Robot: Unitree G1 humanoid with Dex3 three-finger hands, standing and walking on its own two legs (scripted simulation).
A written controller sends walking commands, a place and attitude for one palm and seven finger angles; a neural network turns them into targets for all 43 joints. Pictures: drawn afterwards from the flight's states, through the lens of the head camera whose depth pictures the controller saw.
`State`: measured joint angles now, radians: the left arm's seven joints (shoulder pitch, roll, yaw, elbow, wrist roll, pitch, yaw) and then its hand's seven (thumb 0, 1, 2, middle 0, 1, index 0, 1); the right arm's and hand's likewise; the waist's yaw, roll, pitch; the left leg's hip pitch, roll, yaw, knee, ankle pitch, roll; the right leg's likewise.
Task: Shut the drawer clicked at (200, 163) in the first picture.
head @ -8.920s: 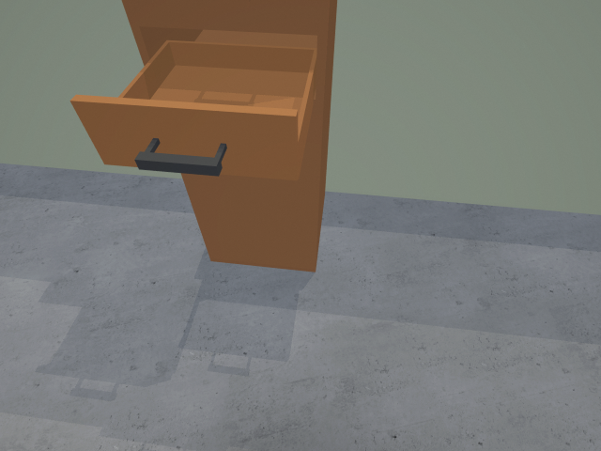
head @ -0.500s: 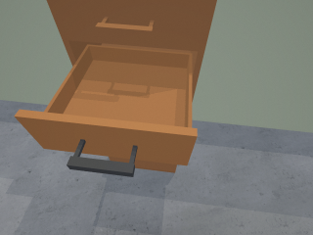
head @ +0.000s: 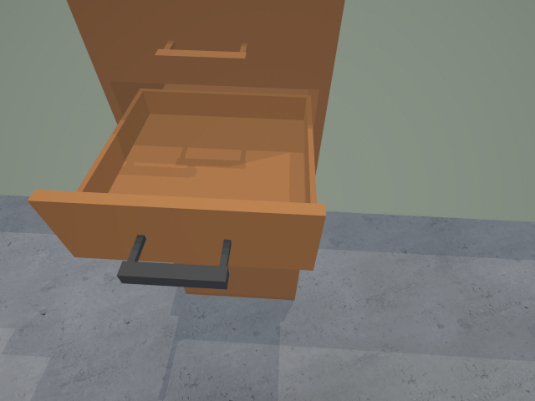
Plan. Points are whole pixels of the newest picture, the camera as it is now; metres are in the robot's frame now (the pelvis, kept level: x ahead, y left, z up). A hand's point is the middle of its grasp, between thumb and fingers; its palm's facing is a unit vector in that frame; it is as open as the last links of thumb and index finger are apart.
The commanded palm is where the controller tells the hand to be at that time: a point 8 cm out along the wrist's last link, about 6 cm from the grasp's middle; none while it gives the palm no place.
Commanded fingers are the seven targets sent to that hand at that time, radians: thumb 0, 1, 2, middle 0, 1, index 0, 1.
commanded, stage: look again from close up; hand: left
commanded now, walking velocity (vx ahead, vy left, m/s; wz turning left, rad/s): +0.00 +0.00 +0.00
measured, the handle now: (178, 260) +0.29 +0.14 +0.08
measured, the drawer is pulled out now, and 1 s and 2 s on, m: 0.30 0.30 0.30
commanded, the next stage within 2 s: shuffle to correct the standing spot in 0.32 s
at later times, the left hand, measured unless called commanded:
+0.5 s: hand out of the picture +0.05 +0.19 -0.17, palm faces -0.01 -0.98 -0.20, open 7.4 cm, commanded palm none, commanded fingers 0.00 0.90 0.90 -0.20 -0.30 -0.20 -0.30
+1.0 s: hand out of the picture +0.04 +0.12 -0.16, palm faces +0.00 -0.97 -0.24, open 7.4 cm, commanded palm none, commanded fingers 0.00 0.90 0.90 -0.20 -0.30 -0.20 -0.30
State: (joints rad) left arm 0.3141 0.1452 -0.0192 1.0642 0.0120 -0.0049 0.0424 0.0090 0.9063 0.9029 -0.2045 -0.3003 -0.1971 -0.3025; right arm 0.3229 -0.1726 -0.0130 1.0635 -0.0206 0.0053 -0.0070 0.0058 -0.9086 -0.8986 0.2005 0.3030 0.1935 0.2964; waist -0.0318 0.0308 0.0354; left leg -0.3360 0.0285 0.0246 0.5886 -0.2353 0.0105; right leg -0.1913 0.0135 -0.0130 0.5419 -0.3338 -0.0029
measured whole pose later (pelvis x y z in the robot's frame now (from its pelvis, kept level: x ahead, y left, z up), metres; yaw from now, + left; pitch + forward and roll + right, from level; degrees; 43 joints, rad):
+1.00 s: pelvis +0.00 -0.06 +0.01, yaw -3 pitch +1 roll +2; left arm 0.29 0.16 0.00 0.97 0.02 -0.01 0.04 0.01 0.91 0.90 -0.20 -0.30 -0.20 -0.30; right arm 0.20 -0.20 -0.04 1.03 -0.01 0.03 -0.01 0.01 -0.91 -0.90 0.20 0.30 0.19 0.30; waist 0.02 0.00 0.03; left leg -0.39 0.00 0.03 0.88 -0.42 -0.03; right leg -0.25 0.02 -0.05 0.53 -0.30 -0.08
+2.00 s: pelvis +0.00 +0.02 +0.01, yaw -3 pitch +0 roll +0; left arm 0.29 0.15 0.00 1.10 0.00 0.00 0.04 0.01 0.91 0.90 -0.20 -0.30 -0.19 -0.30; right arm 0.31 -0.10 0.01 1.16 -0.01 -0.03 -0.03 0.01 -0.91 -0.90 0.20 0.30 0.20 0.30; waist 0.01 -0.02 0.02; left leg -0.16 -0.05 0.07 0.43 -0.27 0.07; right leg -0.18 -0.04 -0.03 0.44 -0.25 0.03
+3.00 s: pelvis +0.02 -0.01 +0.00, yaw -2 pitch +0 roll +1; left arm 0.41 0.17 0.03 0.55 -0.07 0.04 0.08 0.02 0.92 0.90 -0.21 -0.31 -0.20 -0.31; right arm 0.30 -0.18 0.01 0.97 0.01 -0.13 -0.06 0.01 -0.92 -0.90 0.20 0.30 0.20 0.30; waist 0.02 -0.02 0.03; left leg -0.17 -0.03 0.06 0.49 -0.33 0.04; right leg -0.22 -0.03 -0.04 0.56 -0.33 -0.01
